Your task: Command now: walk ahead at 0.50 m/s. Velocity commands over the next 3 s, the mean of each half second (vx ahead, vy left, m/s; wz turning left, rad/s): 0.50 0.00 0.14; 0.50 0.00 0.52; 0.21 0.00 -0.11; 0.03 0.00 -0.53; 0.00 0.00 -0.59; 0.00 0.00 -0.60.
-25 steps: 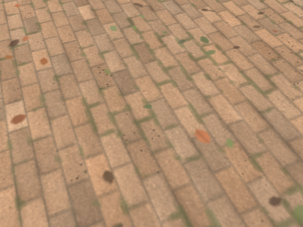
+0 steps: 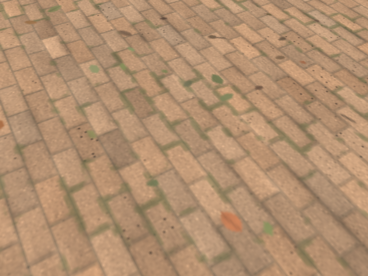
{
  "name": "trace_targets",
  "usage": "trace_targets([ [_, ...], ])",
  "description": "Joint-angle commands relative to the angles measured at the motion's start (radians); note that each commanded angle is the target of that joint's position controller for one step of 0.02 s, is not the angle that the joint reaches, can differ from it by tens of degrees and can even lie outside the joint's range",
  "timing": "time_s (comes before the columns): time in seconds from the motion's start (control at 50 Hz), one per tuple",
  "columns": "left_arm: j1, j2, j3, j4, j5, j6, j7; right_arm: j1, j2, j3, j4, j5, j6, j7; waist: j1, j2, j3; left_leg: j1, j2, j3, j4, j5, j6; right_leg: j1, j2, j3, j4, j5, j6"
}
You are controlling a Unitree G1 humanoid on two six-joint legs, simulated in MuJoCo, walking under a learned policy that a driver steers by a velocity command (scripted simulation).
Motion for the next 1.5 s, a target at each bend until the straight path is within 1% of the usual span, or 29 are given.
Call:
trace_targets([
  [0.02, -0.089, 0.033, 0.001, -0.075, -0.004, -0.020, -0.011, -0.014, -0.180, -0.043, -0.045, 0.009, -0.009, -0.013, -0.002, 0.102, 0.031, -0.037, 0.248, -0.120, -0.114, 0.183, 0.138, 0.043, 0.022, -0.028, -0.154, 0.134, 0.002],
  [0.14, -0.180, 0.059, 0.005, -0.119, -0.011, -0.034, -0.042, 0.043, -0.199, -0.054, 0.010, 0.020, 0.022, -0.023, -0.004, 0.111, 0.050, 0.140, 0.329, -0.145, -0.024, 0.270, 0.116, 0.036, 0.052, -0.024, -0.281, 0.026, -0.053],
  [0.2, 0.041, 0.126, 0.042, -0.054, -0.005, -0.036, -0.036, 0.005, -0.199, -0.053, 0.008, 0.018, 0.038, -0.030, 0.123, 0.114, -0.092, 0.124, 0.270, -0.087, 0.245, 0.606, 0.068, 0.372, 0.121, -0.090, -0.331, -0.014, -0.114],
  [0.22, 0.214, 0.185, 0.064, -0.013, 0.001, -0.033, -0.026, 0.011, -0.158, -0.033, -0.012, 0.001, 0.038, -0.032, 0.189, 0.058, -0.234, -0.037, 0.219, -0.050, 0.500, 0.458, 0.034, 0.665, 0.015, 0.019, -0.285, 0.013, -0.167],
  [0.24, 0.299, 0.286, 0.089, 0.003, 0.007, -0.026, -0.020, 0.139, -0.038, 0.005, -0.033, -0.005, 0.017, -0.021, 0.147, -0.184, -0.372, -0.472, 0.043, -0.018, 0.891, -0.073, -0.044, 1.063, -0.242, 0.472, -0.327, -0.148, -0.331],
  [0.26, 0.316, 0.193, 0.066, 0.003, -0.002, -0.024, -0.021, 0.098, -0.092, -0.005, -0.014, 0.015, -0.003, -0.017, 0.187, -0.165, -0.400, -0.604, 0.022, -0.169, 1.021, -0.412, -0.038, 1.058, -0.279, 0.669, -0.470, -0.314, -0.337],
  [0.28, 0.240, 0.150, 0.049, -0.003, -0.001, -0.027, -0.018, 0.004, -0.171, -0.031, -0.043, 0.047, -0.014, -0.012, 0.180, -0.098, -0.225, -0.681, 0.078, -0.185, 1.063, -0.349, -0.022, 0.921, -0.249, 0.518, -0.499, -0.358, -0.280],
  [0.34, 0.075, 0.067, 0.025, -0.010, 0.011, -0.042, -0.019, -0.050, -0.146, -0.040, -0.050, 0.030, 0.004, -0.021, 0.085, -0.062, -0.041, -0.566, 0.193, -0.156, 0.924, -0.130, -0.034, 0.578, -0.141, 0.213, -0.598, -0.168, -0.212],
  [0.46, 0.070, 0.092, 0.039, 0.043, 0.024, -0.066, -0.007, -0.076, -0.083, -0.037, -0.061, 0.023, 0.043, -0.025, 0.061, -0.019, 0.016, -0.597, 0.196, -0.174, 0.771, 0.086, -0.076, 0.513, -0.110, -0.034, -0.679, 0.084, -0.215],
  [0.64, 0.168, 0.149, 0.055, 0.106, -0.004, -0.016, 0.017, -0.326, -0.043, -0.018, -0.183, 0.019, 0.031, 0.031, 0.146, 0.021, 0.082, -0.644, 0.163, -0.034, 0.398, 0.189, -0.029, 0.749, -0.157, -0.200, -0.627, 0.233, -0.178],
  [0.7, 0.142, 0.183, 0.067, 0.098, -0.012, 0.010, 0.027, -0.290, -0.078, -0.037, -0.208, 0.019, 0.038, 0.045, 0.092, -0.020, 0.025, -0.530, 0.093, 0.041, 0.389, 0.045, 0.023, 0.809, -0.168, -0.241, -0.470, 0.629, -0.146],
  [0.74, 0.112, 0.199, 0.071, 0.087, -0.016, 0.025, 0.036, -0.089, -0.146, -0.078, -0.172, 0.022, 0.045, 0.038, -0.029, -0.028, -0.093, -0.249, 0.016, 0.073, 0.355, 0.016, 0.078, 0.746, -0.136, -0.269, -0.174, 0.792, -0.113],
  [0.76, 0.109, 0.180, 0.062, 0.073, -0.009, 0.021, 0.039, 0.079, -0.213, -0.113, -0.131, 0.024, 0.053, 0.020, -0.112, 0.037, -0.180, 0.044, 0.040, -0.026, 0.301, 0.046, 0.125, 0.552, -0.091, -0.274, 0.096, 0.591, -0.073],
  [0.78, 0.211, 0.027, 0.014, 0.023, 0.029, -0.005, 0.020, 0.086, -0.326, -0.133, -0.126, 0.031, 0.052, 0.005, -0.005, 0.310, -0.255, 0.416, 0.305, -0.545, 0.260, -0.051, 0.303, 0.075, 0.100, -0.236, 0.470, -0.333, -0.006],
  [0.8, 0.147, 0.069, 0.012, 0.009, 0.002, -0.050, 0.003, 0.099, -0.268, -0.111, -0.162, 0.023, 0.037, 0.009, -0.044, 0.227, -0.403, 0.513, 0.409, -0.893, 0.090, -0.176, 0.388, -0.076, 0.177, 0.011, 0.629, -0.562, -0.008],
  [0.82, 0.037, 0.132, 0.030, -0.023, -0.038, -0.077, -0.009, 0.067, -0.208, -0.093, -0.158, 0.011, 0.024, 0.011, -0.071, 0.161, -0.275, 0.437, 0.380, -0.751, 0.058, -0.121, 0.322, -0.161, 0.114, 0.056, 0.618, -0.474, -0.036],
  [0.86, 0.008, 0.118, 0.028, -0.026, -0.013, -0.092, 0.000, -0.056, -0.153, -0.077, -0.173, 0.014, 0.014, 0.010, 0.014, 0.039, -0.109, 0.154, 0.294, -0.520, 0.053, 0.078, 0.253, -0.086, 0.037, 0.041, 0.432, -0.338, -0.044],
  [0.92, 0.052, 0.116, 0.038, -0.021, 0.014, -0.057, 0.001, -0.115, -0.134, -0.067, -0.202, 0.005, 0.012, -0.001, 0.078, 0.069, -0.072, -0.039, 0.240, -0.411, 0.000, 0.253, 0.244, 0.049, 0.012, 0.033, 0.300, -0.271, -0.003],
  [1.02, -0.079, 0.055, 0.016, -0.062, 0.019, -0.037, 0.002, -0.075, -0.173, -0.077, -0.185, 0.011, 0.020, -0.032, 0.045, 0.102, -0.016, -0.170, 0.156, -0.257, -0.003, 0.303, 0.184, 0.095, 0.057, -0.011, -0.056, 0.003, 0.055],
  [1.12, -0.144, 0.054, 0.011, -0.072, 0.012, -0.057, -0.026, 0.001, -0.138, -0.059, -0.124, 0.001, 0.028, -0.039, -0.012, 0.140, -0.042, -0.091, 0.177, -0.213, 0.075, 0.387, 0.114, 0.196, 0.098, -0.030, -0.255, 0.239, 0.006],
  [1.2, -0.028, 0.109, 0.034, -0.038, 0.017, -0.063, -0.037, -0.055, -0.141, -0.057, -0.109, -0.007, 0.033, -0.041, 0.068, 0.138, -0.079, 0.010, 0.203, -0.211, 0.265, 0.548, 0.071, 0.291, 0.126, -0.040, -0.327, 0.132, -0.076],
  [1.22, 0.042, 0.143, 0.045, -0.021, 0.024, -0.066, -0.034, -0.052, -0.132, -0.054, -0.114, -0.011, 0.033, -0.043, 0.097, 0.096, -0.129, -0.004, 0.144, -0.173, 0.405, 0.541, 0.032, 0.410, 0.101, -0.018, -0.347, 0.332, -0.103],
  [1.24, 0.089, 0.215, 0.056, -0.030, 0.039, -0.065, -0.033, 0.028, -0.102, -0.042, -0.133, -0.028, 0.028, -0.044, 0.065, -0.051, -0.252, -0.180, 0.060, -0.140, 0.661, 0.250, -0.026, 0.676, -0.061, 0.185, -0.272, 0.672, -0.211],
  [1.26, 0.111, 0.195, 0.050, -0.029, 0.032, -0.047, -0.033, 0.131, -0.070, -0.026, -0.118, -0.027, 0.028, -0.041, 0.052, -0.215, -0.362, -0.408, -0.034, -0.102, 0.954, -0.443, -0.103, 0.881, -0.240, 0.464, -0.299, 0.781, -0.382],
  [1.28, 0.125, 0.153, 0.043, -0.031, 0.001, -0.031, -0.035, 0.095, -0.139, -0.036, -0.120, -0.012, 0.037, -0.035, 0.078, -0.133, -0.381, -0.470, -0.007, -0.168, 1.031, -0.489, -0.110, 0.858, -0.229, 0.557, -0.365, 0.499, -0.385],
  [1.3, 0.066, 0.145, 0.043, -0.052, -0.011, -0.016, -0.032, -0.005, -0.162, -0.046, -0.141, 0.006, 0.053, -0.039, 0.093, -0.061, -0.269, -0.538, 0.021, -0.166, 1.079, -0.430, -0.118, 0.764, -0.188, 0.499, -0.396, 0.273, -0.346],
  [1.34, 0.003, 0.138, 0.039, -0.074, -0.003, 0.011, -0.018, -0.099, -0.157, -0.051, -0.166, -0.003, 0.083, -0.053, 0.082, 0.011, -0.139, -0.538, 0.063, -0.152, 1.008, -0.336, -0.117, 0.535, -0.134, 0.423, -0.468, 0.035, -0.291],
  [1.4, -0.030, 0.137, 0.046, -0.087, 0.014, 0.038, -0.002, -0.081, -0.099, -0.042, -0.166, -0.008, 0.091, -0.067, 0.044, -0.079, -0.101, -0.403, 0.053, -0.117, 0.753, -0.292, -0.118, 0.365, -0.028, 0.324, -0.517, -0.046, -0.243],
  [1.5, -0.020, 0.167, 0.070, -0.105, -0.006, 0.064, 0.022, -0.113, -0.093, -0.041, -0.167, -0.007, 0.083, -0.067, 0.064, -0.089, -0.164, -0.311, 0.033, -0.130, 0.559, -0.168, -0.137, 0.354, -0.012, 0.353, -0.509, -0.136, -0.240],
])
Next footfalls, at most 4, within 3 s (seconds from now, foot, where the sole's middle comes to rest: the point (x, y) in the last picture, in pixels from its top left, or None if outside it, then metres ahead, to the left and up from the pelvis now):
0.22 right None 0.30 -0.15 -0.79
0.76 left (146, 255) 0.57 0.11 -0.79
1.22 right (166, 180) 0.89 0.03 -0.79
1.64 left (116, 200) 0.81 0.23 -0.79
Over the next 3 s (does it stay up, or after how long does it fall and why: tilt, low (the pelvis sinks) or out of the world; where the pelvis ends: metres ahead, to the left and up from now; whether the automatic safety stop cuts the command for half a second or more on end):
stays up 0.74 0.06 -0.02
